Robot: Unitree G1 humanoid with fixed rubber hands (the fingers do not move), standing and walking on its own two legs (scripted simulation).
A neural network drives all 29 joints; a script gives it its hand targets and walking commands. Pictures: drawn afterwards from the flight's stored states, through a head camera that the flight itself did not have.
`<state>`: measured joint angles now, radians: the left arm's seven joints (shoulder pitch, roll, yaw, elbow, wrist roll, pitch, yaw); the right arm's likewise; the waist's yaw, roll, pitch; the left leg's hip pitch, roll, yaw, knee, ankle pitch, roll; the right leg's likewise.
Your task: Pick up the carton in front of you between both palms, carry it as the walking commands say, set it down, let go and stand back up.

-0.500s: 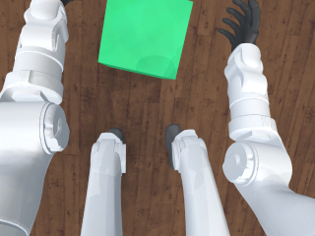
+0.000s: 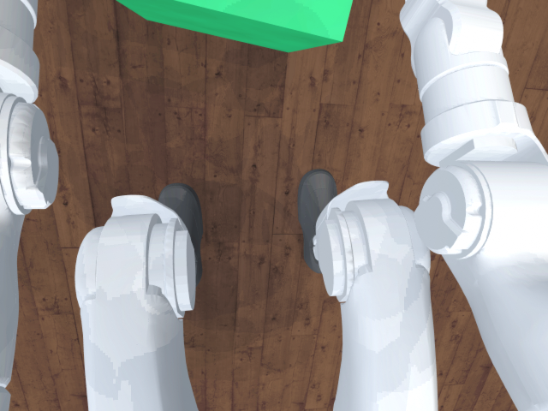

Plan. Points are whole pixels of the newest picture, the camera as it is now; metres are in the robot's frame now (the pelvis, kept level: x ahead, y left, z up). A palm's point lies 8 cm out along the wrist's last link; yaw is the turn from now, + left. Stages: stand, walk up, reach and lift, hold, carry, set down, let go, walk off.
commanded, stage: reach and lift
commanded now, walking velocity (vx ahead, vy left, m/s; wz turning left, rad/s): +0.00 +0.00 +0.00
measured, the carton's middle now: out of the picture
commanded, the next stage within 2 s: none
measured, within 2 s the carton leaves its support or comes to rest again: leaves its support in 0.86 s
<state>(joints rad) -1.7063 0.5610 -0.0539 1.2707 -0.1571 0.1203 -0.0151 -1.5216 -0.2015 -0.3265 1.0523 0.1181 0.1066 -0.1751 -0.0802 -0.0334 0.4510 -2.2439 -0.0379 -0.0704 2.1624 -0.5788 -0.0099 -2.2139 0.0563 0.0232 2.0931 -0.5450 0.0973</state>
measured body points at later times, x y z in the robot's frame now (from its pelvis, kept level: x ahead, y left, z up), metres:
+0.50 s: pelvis +0.00 +0.00 -0.01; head +0.38 +0.03 +0.20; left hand +0.60 +0.17 -0.20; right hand +0.56 -0.14 -0.19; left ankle +0.10 +0.12 -0.35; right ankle +0.13 -0.14 -0.35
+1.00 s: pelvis +0.01 +0.00 +0.00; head +0.36 +0.05 +0.27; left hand +0.58 +0.17 -0.15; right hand +0.55 -0.13 -0.13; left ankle +0.10 +0.12 -0.35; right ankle +0.13 -0.14 -0.35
